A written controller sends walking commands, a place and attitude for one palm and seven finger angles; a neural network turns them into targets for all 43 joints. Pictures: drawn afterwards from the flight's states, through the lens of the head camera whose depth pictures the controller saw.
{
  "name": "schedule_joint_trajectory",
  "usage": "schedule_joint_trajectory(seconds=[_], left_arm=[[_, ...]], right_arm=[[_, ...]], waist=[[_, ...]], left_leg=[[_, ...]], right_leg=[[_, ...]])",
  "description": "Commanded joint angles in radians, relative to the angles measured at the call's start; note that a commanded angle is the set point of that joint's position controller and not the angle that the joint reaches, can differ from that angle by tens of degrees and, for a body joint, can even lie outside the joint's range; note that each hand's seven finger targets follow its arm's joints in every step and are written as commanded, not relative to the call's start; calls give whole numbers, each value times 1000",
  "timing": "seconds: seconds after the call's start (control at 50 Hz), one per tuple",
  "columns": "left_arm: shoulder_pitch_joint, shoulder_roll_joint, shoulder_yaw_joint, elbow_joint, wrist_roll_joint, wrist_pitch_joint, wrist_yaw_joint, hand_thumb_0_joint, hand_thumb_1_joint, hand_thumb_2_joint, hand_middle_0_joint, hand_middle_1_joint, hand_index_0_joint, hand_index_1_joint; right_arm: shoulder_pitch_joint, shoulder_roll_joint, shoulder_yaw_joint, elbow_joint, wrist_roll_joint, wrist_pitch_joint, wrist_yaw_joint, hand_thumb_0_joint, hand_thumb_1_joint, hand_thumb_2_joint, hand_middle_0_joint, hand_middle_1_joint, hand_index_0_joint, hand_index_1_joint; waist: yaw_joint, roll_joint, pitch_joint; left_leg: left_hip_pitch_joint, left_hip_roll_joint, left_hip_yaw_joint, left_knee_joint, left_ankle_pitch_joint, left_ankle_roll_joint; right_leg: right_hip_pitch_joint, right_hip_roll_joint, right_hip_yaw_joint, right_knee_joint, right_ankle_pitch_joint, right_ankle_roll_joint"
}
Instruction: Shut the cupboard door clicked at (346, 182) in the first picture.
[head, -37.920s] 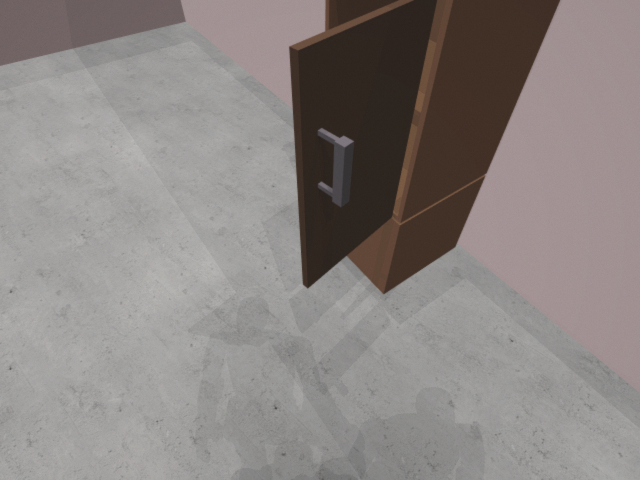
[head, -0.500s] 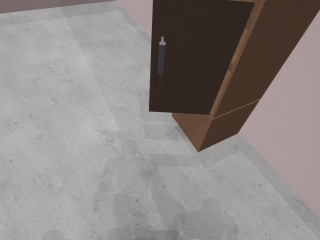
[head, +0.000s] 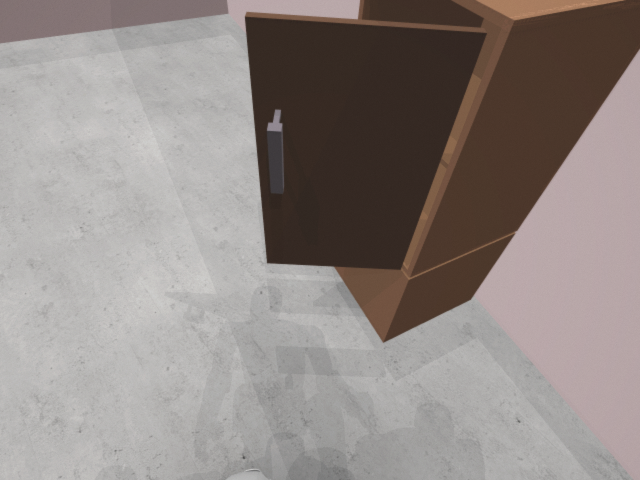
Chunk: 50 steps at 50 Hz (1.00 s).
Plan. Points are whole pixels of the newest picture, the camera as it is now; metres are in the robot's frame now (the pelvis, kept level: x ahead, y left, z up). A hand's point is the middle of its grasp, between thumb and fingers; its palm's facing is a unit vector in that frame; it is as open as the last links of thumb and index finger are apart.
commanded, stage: take the last steps up to it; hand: left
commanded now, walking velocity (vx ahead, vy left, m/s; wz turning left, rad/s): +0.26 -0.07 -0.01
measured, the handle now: (277, 152) +0.63 +0.11 +0.04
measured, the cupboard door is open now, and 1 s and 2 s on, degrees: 61 61 61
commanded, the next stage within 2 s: come to a stop and stand still in 0.22 s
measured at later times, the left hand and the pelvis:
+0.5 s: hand (252, 409) +0.25 +0.12 -0.17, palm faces -0.03 -0.98 -0.22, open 7.3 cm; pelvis +0.17 -0.06 -0.01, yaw +0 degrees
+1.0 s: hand (170, 476) +0.16 +0.22 -0.18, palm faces +0.10 -0.97 -0.21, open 7.4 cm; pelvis +0.13 +0.01 +0.00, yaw +1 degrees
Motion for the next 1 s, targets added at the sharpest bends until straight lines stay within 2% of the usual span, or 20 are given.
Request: schedule_joint_trajectory(seconds=[0.0, 0.04, 0.06, 0.12, 0.22, 0.32, 0.36, 0.38, 0.4, 0.42, 0.44, 0.48, 0.52, 0.58, 0.78, 0.8, 0.82, 0.84, 0.88, 0.98], left_arm=[[-19, 104, 24, -39, -12, -20, 6, 0, 900, 900, -200, -300, -200, -300], [14, 61, 9, -85, -17, -17, -4, 0, 900, 900, -200, -300, -200, -300], [-35, 98, 12, -99, -5, -10, -3, 0, 900, 900, -200, -300, -200, -300], [-60, 67, 24, -86, 4, 1, -12, 0, 900, 900, -200, -300, -200, -300], [-30, 9, 15, -80, 2, 23, -16, 0, 900, 900, -200, -300, -200, -300], [-56, 14, 13, -93, 0, 23, -16, 0, 900, 900, -200, -300, -200, -300], [21, 46, 15, -61, 0, 9, -4, 0, 900, 900, -200, -300, -200, -300], [84, 108, 23, -43, -1, -2, 8, 0, 900, 900, -200, -300, -200, -300], [85, 180, 27, -36, -1, -11, 20, 0, 900, 900, -200, -300, -200, -300], [61, 211, 24, -49, -4, -7, 21, 0, 900, 900, -200, -300, -200, -300], [11, 209, 21, -69, 1, 2, 25, 0, 900, 900, -200, -300, -200, -300], [-23, 189, 32, -64, 3, 9, 42, 0, 900, 900, -200, -300, -200, -300], [-30, 181, 39, -78, 2, 21, 52, 0, 900, 900, -200, -300, -200, -300], [-40, 191, 55, -103, 2, 29, 63, 0, 900, 900, -200, -300, -200, -300], [-146, 204, 59, -170, 21, 56, 40, 0, 900, 900, -200, -300, -200, -300], [-148, 190, 56, -170, 13, 64, 36, 0, 900, 900, -200, -300, -200, -300], [-123, 140, 43, -176, 1, 74, 33, 0, 900, 900, -200, -300, -200, -300], [-106, 74, 33, -188, -5, 87, 32, 0, 900, 900, -200, -300, -200, -300], [-105, 105, 41, -188, -1, 102, 29, 0, 900, 900, -200, -300, -200, -300], [-32, 104, 35, -120, -3, 88, 25, 0, 900, 900, -200, -300, -200, -300]], right_arm=[[217, -114, -21, 19, -1, -38, -16, 0, -900, -900, 200, 300, 200, 300], [376, -266, -52, 50, -14, -37, -37, 0, -900, -900, 200, 300, 200, 300], [340, -260, -46, 41, -4, -27, -45, 0, -900, -900, 200, 300, 200, 300], [194, -148, -17, 2, 0, -40, -53, 0, -900, -900, 200, 300, 200, 300], [152, -135, -16, 12, 4, -45, -50, 0, -900, -900, 200, 300, 200, 300], [112, -144, -24, 21, 4, -20, -42, 0, -900, -900, 200, 300, 200, 300], [107, -109, -11, 33, 14, -13, -43, 0, -900, -900, 200, 300, 200, 300], [126, -75, -3, 35, 21, -14, -39, 0, -900, -900, 200, 300, 200, 300], [182, -46, 1, 39, 34, -2, -34, 0, -900, -900, 200, 300, 200, 300], [216, -60, -8, 46, 41, 19, -39, 0, -900, -900, 200, 300, 200, 300], [208, -46, -10, 48, 40, 29, -37, 0, -900, -900, 200, 300, 200, 300], [176, -73, -14, 56, 38, 54, -48, 0, -900, -900, 200, 300, 200, 300], [132, -99, -24, 42, 39, 58, -46, 0, -900, -900, 200, 300, 200, 300], [60, -88, -28, 3, 28, 76, -31, 0, -900, -900, 200, 300, 200, 300], [115, -88, -26, -26, 27, 56, -16, 0, -900, -900, 200, 300, 200, 300], [154, -102, -24, -14, 27, 48, -16, 0, -900, -900, 200, 300, 200, 300], [150, -161, -33, -21, 22, 39, -17, 0, -900, -900, 200, 300, 200, 300], [100, -254, -49, -60, 10, 36, -23, 0, -900, -900, 200, 300, 200, 300], [-56, -237, -30, -108, -1, 40, -40, 0, -900, -900, 200, 300, 200, 300], [-38, -154, 3, -83, 13, 18, -59, 0, -900, -900, 200, 300, 200, 300]], waist=[[-93, 30, -21], [-123, 288, -112], [-113, 183, -61], [-43, 72, 53], [-4, 97, -3], [13, 170, 51], [56, 75, 41], [77, -43, -25], [48, -223, -77], [32, -207, -116], [18, -117, -60], [34, -309, -66], [52, -238, -96], [60, -127, -136], [-10, -243, -80], [-28, -185, -78], [-27, 35, -62], [-19, 326, -2], [31, 204, 69], [49, 132, 22]], left_leg=[[371, -28, -37, -244, 145, 25], [619, 365, -587, -440, 192, 216], [542, 380, -574, -446, 174, 254], [344, 291, -365, -487, 261, 200], [345, 186, -119, -464, 421, 173], [249, 158, -75, -408, 284, 146], [193, 74, -22, -264, 304, 73], [128, 18, -3, -187, 144, 23], [113, -59, 18, -91, -177, -14], [201, -57, -20, 28, -349, -11], [207, -59, -46, 86, -344, -2], [110, -48, -99, 236, -361, -10], [32, -69, -132, 356, -312, -21], [-10, -84, -150, 423, -237, -36], [261, -94, -62, -111, -46, -20], [360, -90, -64, -254, 51, -19], [369, 11, -203, -379, 15, -2], [195, 223, -450, -518, 29, 59], [-34, 217, -369, -550, -19, 158], [209, 109, -241, -444, 324, 140]], right_leg=[[-185, -193, 130, 163, 308, -102], [-518, -11, 43, 675, -238, -13], [-549, -65, 131, 792, -224, -21], [-545, -137, 161, 814, -50, 13], [-422, -133, 92, 526, 40, 43], [-266, -97, 33, 275, 128, 45], [-87, -86, 47, 76, 321, 52], [43, -184, 184, 56, 597, 36], [67, -365, 346, 9, 802, -45], [-16, -453, 366, -44, 789, -120], [-99, -436, 331, -40, 770, -134], [-46, -442, 371, 3, 999, -165], [13, -445, 322, 31, 1071, -174], [2, -437, 277, 31, 979, -161], [-268, -335, 233, -11, 210, -80], [-337, -297, 211, 51, 92, -36], [-413, -200, 147, 198, -49, 15], [-444, -74, 69, 375, -213, 75], [-314, -85, 182, 540, -145, 53], [-370, -57, 188, 630, -54, 67]])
